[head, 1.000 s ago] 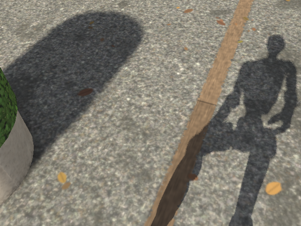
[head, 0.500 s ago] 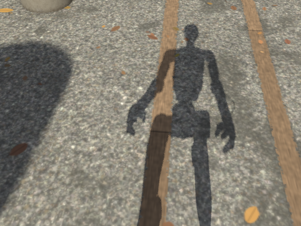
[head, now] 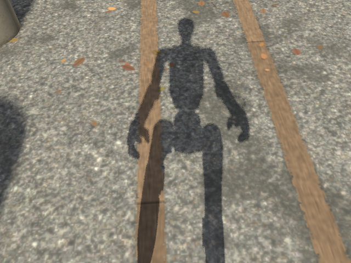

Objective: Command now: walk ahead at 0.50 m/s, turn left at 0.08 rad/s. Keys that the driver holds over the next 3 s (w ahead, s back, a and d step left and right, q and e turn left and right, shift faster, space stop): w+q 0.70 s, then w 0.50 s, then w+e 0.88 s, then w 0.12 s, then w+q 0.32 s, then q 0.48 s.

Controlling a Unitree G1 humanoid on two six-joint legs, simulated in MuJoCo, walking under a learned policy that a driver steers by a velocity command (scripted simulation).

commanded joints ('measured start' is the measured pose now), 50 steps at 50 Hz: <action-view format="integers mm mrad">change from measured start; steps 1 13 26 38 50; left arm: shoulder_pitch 2 38 -87 -219 -2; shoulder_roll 150 189 140 172 171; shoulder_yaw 30 31 8 16 11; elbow -40 16 -127 -195 -104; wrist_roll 4 -1 12 -7 -7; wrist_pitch -22 15 -31 -65 -40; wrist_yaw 20 51 30 0 3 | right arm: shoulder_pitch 2 -147 93 207 106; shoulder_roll -55 -37 -121 -116 -42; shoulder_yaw -11 10 -22 -25 13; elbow -35 -139 -169 -168 -247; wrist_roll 1 8 -7 2 -9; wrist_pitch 7 -10 1 38 13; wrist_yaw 2 75 17 -11 9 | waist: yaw -9 19 -1 -34 -10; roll -84 -127 -22 94 -139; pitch -18 14 -49 -76 -41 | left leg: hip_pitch -60 -10 426 521 -24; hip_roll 9 -152 -7 -28 -57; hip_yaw -20 123 -277 -351 -33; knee -124 -461 -826 -594 -40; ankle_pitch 178 126 292 116 -102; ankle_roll -6 94 321 175 13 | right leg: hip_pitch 47 335 -444 -204 25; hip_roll -272 -341 -199 -98 -317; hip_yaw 116 -88 95 80 304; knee -162 6 716 139 -127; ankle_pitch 340 857 -131 143 137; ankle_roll -101 -19 149 102 -129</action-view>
